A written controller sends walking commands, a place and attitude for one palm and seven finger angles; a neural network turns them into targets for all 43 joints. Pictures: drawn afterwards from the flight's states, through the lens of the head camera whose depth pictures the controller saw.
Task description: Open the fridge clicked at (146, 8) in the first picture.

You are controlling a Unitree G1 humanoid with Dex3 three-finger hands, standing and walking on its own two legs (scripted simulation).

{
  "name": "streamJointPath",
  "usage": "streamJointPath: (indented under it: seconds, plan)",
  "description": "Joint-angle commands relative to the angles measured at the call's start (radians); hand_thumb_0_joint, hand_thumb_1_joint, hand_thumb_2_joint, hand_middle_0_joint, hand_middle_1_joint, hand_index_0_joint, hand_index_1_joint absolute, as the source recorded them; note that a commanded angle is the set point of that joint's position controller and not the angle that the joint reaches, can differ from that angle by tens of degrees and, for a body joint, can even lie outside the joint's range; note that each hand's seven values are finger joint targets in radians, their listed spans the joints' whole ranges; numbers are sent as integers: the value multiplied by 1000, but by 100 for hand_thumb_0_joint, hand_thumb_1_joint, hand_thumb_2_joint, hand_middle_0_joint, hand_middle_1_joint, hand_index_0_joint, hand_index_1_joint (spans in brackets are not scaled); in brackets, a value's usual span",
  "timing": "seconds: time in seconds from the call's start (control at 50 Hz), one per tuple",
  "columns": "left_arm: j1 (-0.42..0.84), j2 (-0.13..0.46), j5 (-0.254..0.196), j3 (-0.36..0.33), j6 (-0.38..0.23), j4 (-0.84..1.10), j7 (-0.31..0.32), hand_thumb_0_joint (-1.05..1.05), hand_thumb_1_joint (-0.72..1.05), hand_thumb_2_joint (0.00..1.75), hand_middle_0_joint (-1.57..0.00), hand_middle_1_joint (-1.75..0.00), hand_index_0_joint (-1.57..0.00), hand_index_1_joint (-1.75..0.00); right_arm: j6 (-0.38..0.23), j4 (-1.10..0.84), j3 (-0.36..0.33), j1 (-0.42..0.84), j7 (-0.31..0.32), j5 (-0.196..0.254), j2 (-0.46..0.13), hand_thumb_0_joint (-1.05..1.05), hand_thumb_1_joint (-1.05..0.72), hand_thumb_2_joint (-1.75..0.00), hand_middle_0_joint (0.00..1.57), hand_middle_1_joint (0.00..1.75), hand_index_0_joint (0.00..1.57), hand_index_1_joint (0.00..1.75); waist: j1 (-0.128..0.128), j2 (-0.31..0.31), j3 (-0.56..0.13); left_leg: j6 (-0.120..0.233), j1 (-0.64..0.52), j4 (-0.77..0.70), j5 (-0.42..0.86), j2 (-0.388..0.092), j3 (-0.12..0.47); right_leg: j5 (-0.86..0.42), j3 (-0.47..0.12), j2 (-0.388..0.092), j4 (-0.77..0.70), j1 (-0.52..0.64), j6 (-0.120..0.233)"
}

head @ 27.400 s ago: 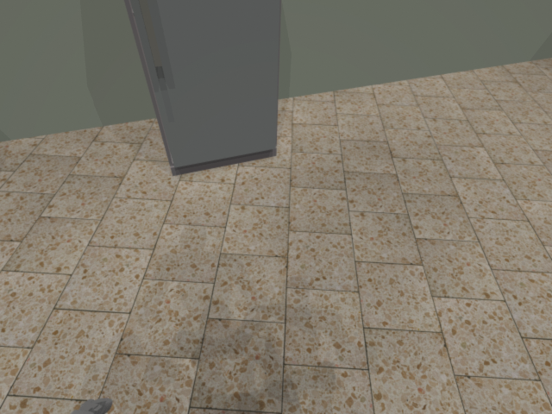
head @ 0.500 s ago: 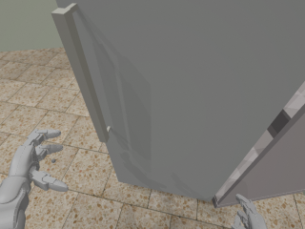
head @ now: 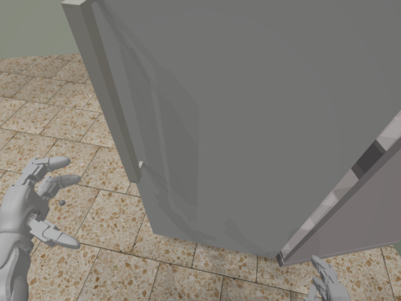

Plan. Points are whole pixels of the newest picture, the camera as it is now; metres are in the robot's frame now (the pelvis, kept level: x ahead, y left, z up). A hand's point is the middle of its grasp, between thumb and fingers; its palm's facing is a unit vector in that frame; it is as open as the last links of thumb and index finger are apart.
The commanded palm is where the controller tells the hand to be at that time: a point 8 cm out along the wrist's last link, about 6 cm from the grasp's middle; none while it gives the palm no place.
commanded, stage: draw the hand back to the body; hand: left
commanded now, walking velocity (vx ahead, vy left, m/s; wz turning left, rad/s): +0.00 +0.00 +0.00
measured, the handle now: (120, 113) +0.45 +0.21 +0.13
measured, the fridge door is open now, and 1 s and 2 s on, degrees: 69 69 69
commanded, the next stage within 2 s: step back with the hand held close in 1.48 s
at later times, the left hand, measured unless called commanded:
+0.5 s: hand (30, 212) +0.22 +0.29 +0.12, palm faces +0.26 -0.94 -0.20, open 14.3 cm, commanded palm +0.17 +0.33 +0.14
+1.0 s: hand (17, 191) +0.23 +0.28 +0.18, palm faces +0.44 -0.80 -0.41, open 9.8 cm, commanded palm +0.17 +0.31 +0.20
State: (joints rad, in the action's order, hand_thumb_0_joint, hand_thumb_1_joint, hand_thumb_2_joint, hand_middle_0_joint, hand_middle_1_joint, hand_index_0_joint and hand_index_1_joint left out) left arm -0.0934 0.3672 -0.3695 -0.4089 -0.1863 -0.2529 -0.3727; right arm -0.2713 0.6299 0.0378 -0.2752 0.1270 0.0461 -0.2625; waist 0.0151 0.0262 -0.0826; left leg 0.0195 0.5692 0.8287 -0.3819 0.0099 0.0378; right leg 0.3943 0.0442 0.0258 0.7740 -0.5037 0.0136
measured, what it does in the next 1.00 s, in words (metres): stands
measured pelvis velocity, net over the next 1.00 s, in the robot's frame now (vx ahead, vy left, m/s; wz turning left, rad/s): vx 0.03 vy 0.01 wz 0.00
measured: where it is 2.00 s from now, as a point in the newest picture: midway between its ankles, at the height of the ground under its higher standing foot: outside the picture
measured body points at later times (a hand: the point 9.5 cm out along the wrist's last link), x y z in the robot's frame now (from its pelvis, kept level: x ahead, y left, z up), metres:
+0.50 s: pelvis -0.01 +0.03 +0.01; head -0.01 +0.03 +0.46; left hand +0.20 +0.34 +0.13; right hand +0.20 -0.18 -0.05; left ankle +0.02 +0.10 -0.71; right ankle +0.00 -0.11 -0.71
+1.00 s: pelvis +0.03 +0.01 +0.03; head +0.02 -0.01 +0.48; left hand +0.20 +0.32 +0.20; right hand +0.21 -0.22 -0.06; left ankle +0.02 +0.10 -0.71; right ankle +0.00 -0.11 -0.71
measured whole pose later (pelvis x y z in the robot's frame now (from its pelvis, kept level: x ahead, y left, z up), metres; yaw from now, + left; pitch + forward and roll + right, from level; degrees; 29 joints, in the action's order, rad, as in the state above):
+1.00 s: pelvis +0.03 +0.01 +0.03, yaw +0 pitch -2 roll -1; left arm -0.44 0.38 -0.07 -0.32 -0.04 0.37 0.12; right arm -0.16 0.66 0.03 -0.23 0.09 0.00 -0.24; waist 0.07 0.05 -0.02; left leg 0.04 0.20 0.53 -0.30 0.04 0.02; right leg 0.32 0.02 0.00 0.48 -0.14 0.00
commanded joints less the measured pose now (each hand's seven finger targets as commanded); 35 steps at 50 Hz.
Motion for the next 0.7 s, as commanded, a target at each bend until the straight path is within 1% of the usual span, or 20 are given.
streamJointPath:
  seconds: [0.0,0.02,0.06,0.12,0.18,0.2,0.26,0.28,0.32,0.38,0.4,0.42,0.46,0.48,0.5,0.56,0.58,0.6,0.66,0.68]
  plan:
    - [52,282,-60,-171,-155,224,-54,0,-55,20,-25,-115,-25,-115,-71,-154,-61,61,-3,2,-130,0,-90,-90,20,30,20,30,53,48,-249,1,-145,-99,295,2,10,-310,-31,-11,-75,98,17]
    - [7,246,-39,-129,-120,229,-54,0,-55,20,-25,-115,-25,-115,-69,-170,-60,65,-12,6,-127,0,-90,-90,20,30,20,30,54,81,-225,2,-147,-111,293,3,5,-300,-23,-13,-76,80,17]
    - [-36,238,-22,-115,-34,248,-51,0,-55,20,-25,-115,-25,-115,-62,-188,-62,77,-19,17,-129,0,-90,-90,20,30,20,30,54,122,-176,-3,-146,-139,264,-3,4,-255,-9,-16,-93,60,17]
    - [-17,198,-40,-75,45,385,-31,0,-55,20,-25,-115,-25,-115,-67,-216,-59,93,-16,24,-127,0,-90,-90,20,30,20,30,46,84,-152,-5,-168,-163,239,-12,25,-215,9,-12,-116,59,13]
    - [-21,203,-59,-104,32,517,23,0,-55,20,-25,-115,-25,-115,-86,-216,-58,89,-8,12,-129,0,-90,-90,20,30,20,30,44,30,-165,-13,-202,-164,247,-15,46,-207,19,-1,-119,64,16]
    - [-5,205,-55,-102,18,561,39,0,-55,20,-25,-115,-25,-115,-91,-211,-59,84,-8,12,-128,0,-90,-90,20,30,20,30,43,56,-188,-23,-228,-165,259,-15,53,-207,18,1,-113,59,17]
    - [-4,151,-31,-41,6,571,70,0,-55,20,-25,-115,-25,-115,-100,-192,-50,84,-7,11,-122,0,-90,-90,20,30,20,30,28,74,-126,-37,-229,-188,181,-22,75,-131,25,1,-115,11,14]
    - [2,154,-22,-38,18,549,75,0,-55,20,-25,-115,-25,-115,-98,-182,-49,85,-4,11,-126,0,-90,-90,20,30,20,30,19,51,-103,-29,-221,-192,150,-25,73,-118,22,-1,-124,8,13]
    - [27,135,-7,3,45,557,70,0,-48,24,-25,-111,-25,-111,-100,-179,-43,100,3,19,-121,0,-90,-90,20,30,20,30,17,86,-92,-32,-227,-219,90,-24,86,-82,20,-8,-133,7,13]
    - [42,176,12,-8,102,587,65,0,-37,29,-24,-104,-24,-104,-104,-176,-36,118,16,22,-121,0,-90,-90,20,30,20,30,28,104,-102,-24,-242,-245,55,-25,93,-77,13,-16,-154,47,15]
    - [158,314,171,-62,67,695,243,0,-33,31,-24,-102,-24,-102,-81,-153,-38,124,4,-22,-126,0,-90,-90,20,30,20,30,61,135,-94,-5,-230,-263,11,-16,109,-76,-38,-35,-203,81,30]
    - [30,184,193,18,78,633,317,0,-30,32,-24,-100,-24,-100,-72,-151,-30,118,-3,-26,-101,0,-90,-90,20,30,20,30,34,104,-49,-13,-230,-295,-31,-27,122,-64,-21,-45,-200,79,30]
    - [-92,131,224,60,98,648,385,0,-22,36,-24,-96,-24,-96,-43,-162,-28,124,-11,-24,-89,0,-90,-90,20,30,20,30,39,74,-16,-13,-228,-328,-65,-42,132,-57,-16,-44,-197,107,26]
    - [-106,151,239,51,98,679,411,0,-19,37,-24,-94,-24,-94,-29,-163,-28,133,-13,-24,-93,0,-90,-90,20,30,20,30,47,49,-39,-6,-238,-336,-41,-42,124,-71,-18,-46,-215,148,28]
    - [-73,196,252,18,89,734,434,0,-15,39,-24,-92,-24,-92,-22,-163,-25,138,-16,-27,-96,0,-90,-90,20,30,20,30,50,89,-71,-7,-269,-334,-14,-39,116,-95,-26,-51,-227,164,29]
    - [-133,167,274,40,87,757,476,0,-4,44,-23,-85,-23,-85,0,-164,-23,149,-21,-31,-81,0,-90,-90,20,30,20,30,43,102,-37,-15,-286,-366,1,-48,110,-104,-19,-51,-239,198,27]
    - [-154,184,278,22,93,737,486,0,-1,46,-23,-83,-23,-83,7,-158,-26,155,-19,-31,-87,0,-90,-90,20,30,20,30,48,49,-16,-8,-275,-369,26,-49,103,-116,-19,-49,-258,215,27]
    - [-116,205,285,2,88,758,493,0,3,48,-23,-81,-23,-81,14,-156,-25,157,-19,-32,-90,0,-90,-90,20,30,20,30,48,53,-34,-7,-299,-366,62,-45,93,-136,-21,-50,-270,225,27]
    - [-158,177,295,16,88,753,503,0,14,53,-23,-75,-23,-75,28,-150,-31,158,-19,-32,-80,0,-90,-90,20,30,20,30,44,84,-10,-15,-339,-377,116,-47,77,-154,-17,-50,-285,237,24]
    - [-166,185,299,10,88,759,506,0,17,55,-22,-73,-22,-73,30,-145,-34,161,-18,-32,-87,0,-90,-90,20,30,20,30,49,55,-14,-14,-345,-375,168,-48,74,-178,-15,-49,-293,257,25]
